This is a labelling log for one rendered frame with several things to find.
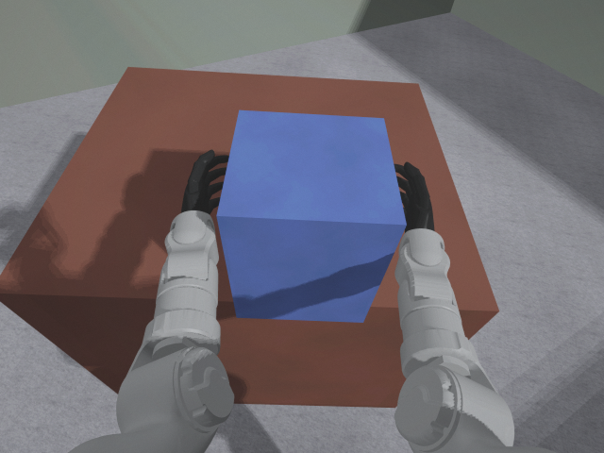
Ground robot right hand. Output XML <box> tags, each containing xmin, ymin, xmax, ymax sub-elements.
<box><xmin>394</xmin><ymin>162</ymin><xmax>434</xmax><ymax>233</ymax></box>

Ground robot right forearm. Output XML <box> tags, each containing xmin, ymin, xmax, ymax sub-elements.
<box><xmin>394</xmin><ymin>228</ymin><xmax>497</xmax><ymax>393</ymax></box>

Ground robot left forearm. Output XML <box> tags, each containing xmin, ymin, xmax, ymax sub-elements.
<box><xmin>116</xmin><ymin>210</ymin><xmax>221</xmax><ymax>431</ymax></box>

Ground robot left hand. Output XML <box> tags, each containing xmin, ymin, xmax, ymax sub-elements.
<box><xmin>181</xmin><ymin>150</ymin><xmax>229</xmax><ymax>214</ymax></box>

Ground robot left upper arm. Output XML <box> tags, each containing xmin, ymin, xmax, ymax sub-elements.
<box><xmin>68</xmin><ymin>346</ymin><xmax>234</xmax><ymax>453</ymax></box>

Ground pedestal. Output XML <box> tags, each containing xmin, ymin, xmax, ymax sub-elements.
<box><xmin>0</xmin><ymin>67</ymin><xmax>499</xmax><ymax>408</ymax></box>

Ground carton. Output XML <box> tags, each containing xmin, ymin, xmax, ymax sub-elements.
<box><xmin>216</xmin><ymin>110</ymin><xmax>407</xmax><ymax>323</ymax></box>

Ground robot right upper arm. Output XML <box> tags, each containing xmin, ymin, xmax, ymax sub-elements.
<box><xmin>394</xmin><ymin>364</ymin><xmax>557</xmax><ymax>453</ymax></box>

